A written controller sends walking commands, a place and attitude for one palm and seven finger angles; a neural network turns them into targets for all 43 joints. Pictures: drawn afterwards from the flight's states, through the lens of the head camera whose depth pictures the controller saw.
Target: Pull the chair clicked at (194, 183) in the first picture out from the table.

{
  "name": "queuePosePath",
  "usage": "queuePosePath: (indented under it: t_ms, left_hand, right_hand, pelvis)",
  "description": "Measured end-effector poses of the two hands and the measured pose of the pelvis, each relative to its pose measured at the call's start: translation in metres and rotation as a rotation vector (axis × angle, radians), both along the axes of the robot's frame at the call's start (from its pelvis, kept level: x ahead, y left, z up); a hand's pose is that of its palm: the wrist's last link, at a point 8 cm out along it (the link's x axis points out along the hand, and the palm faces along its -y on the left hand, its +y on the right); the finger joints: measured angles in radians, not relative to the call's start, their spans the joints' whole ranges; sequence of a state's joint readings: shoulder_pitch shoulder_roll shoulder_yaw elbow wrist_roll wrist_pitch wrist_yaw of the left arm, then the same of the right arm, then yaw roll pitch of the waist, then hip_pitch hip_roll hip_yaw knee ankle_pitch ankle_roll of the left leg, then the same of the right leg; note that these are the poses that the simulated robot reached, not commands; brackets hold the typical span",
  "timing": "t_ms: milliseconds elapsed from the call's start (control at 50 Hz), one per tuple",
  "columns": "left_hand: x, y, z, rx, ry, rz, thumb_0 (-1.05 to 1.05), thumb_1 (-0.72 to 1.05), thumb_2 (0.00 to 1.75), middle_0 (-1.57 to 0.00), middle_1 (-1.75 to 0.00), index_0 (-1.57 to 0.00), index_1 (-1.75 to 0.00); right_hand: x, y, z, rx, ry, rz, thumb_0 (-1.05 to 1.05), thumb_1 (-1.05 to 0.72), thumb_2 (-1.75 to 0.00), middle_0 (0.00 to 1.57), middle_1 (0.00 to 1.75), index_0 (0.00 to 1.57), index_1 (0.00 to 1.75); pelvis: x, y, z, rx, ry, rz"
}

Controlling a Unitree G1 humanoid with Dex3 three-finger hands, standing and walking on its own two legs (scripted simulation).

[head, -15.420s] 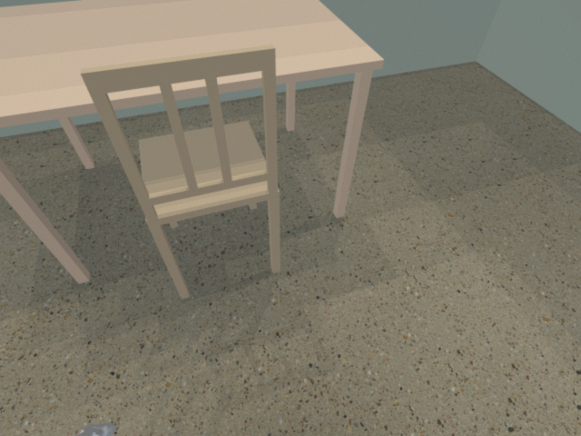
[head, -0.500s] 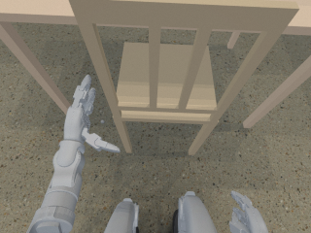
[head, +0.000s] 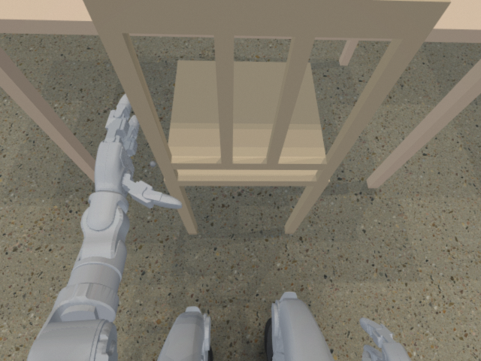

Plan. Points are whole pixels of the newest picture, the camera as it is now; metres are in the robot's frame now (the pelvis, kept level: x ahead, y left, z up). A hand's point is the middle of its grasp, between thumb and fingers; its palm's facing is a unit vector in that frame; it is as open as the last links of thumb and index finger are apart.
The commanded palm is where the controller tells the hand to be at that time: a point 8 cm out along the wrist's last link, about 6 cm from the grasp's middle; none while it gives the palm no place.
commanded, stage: push the fingers through the gap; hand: left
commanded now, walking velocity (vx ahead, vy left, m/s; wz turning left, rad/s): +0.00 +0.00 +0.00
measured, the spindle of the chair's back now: (225, 113) +0.51 +0.02 +0.05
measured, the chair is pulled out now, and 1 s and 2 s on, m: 0.00 0.00 0.00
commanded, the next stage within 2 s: hook a spindle and tug to test in 0.82 s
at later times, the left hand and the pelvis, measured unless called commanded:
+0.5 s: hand (158, 138) +0.48 +0.14 +0.02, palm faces +0.00 -1.00 -0.05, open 16.9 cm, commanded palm +0.44 +0.18 +0.02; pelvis +0.00 +0.00 +0.00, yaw -1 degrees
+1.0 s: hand (157, 141) +0.47 +0.14 +0.02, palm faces -0.02 -1.00 -0.04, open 16.9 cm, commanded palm +0.44 +0.18 +0.02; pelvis +0.00 +0.01 +0.00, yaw +0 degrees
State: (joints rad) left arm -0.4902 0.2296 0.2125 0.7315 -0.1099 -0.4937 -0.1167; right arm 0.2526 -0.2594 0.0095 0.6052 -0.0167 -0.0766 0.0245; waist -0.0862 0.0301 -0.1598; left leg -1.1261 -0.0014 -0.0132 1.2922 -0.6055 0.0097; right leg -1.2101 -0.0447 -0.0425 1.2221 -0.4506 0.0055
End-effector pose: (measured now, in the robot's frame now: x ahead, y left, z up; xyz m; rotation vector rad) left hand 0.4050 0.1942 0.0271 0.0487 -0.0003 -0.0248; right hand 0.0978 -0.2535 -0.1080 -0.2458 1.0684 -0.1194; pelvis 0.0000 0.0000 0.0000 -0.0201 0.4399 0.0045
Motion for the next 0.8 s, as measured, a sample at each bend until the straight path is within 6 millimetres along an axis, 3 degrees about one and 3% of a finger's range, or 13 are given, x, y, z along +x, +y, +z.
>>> queuePosePath:
  t_ms: [360, 500, 640, 800]
  left_hand:
    - [0.038, -0.010, -0.001, 0.004, -0.003, 0.007, -0.02, -0.50, 0.30, -0.06, -0.08, -0.06, -0.08]
    - [0.049, -0.005, 0.000, 0.005, -0.010, 0.022, -0.02, -0.50, 0.30, -0.06, -0.08, -0.06, -0.08]
    - [0.047, -0.003, 0.000, -0.001, -0.005, 0.012, -0.02, -0.50, 0.30, -0.06, -0.08, -0.06, -0.08]
    - [0.039, -0.004, -0.002, -0.005, -0.002, 0.016, -0.02, -0.50, 0.30, -0.06, -0.08, -0.06, -0.08]
  right_hand:
    - [-0.032, -0.002, -0.004, -0.007, 0.106, -0.036, 0.01, -0.91, -0.90, 0.20, 0.30, 0.20, 0.30]
    - [-0.044, -0.001, -0.005, -0.008, 0.145, -0.051, 0.01, -0.91, -0.90, 0.20, 0.30, 0.20, 0.30]
    - [-0.049, 0.000, -0.004, 0.000, 0.170, -0.060, 0.01, -0.91, -0.90, 0.20, 0.30, 0.20, 0.30]
    - [-0.039, 0.001, 0.000, -0.006, 0.146, -0.044, 0.01, -0.91, -0.90, 0.20, 0.30, 0.20, 0.30]
  pelvis:
    - [-0.001, 0.002, -0.003, -0.005, 0.023, -0.005]
    - [-0.001, 0.002, -0.004, -0.006, 0.032, -0.009]
    - [0.001, 0.003, -0.001, -0.008, 0.033, -0.012]
    - [0.001, 0.005, 0.000, -0.010, 0.023, -0.007]
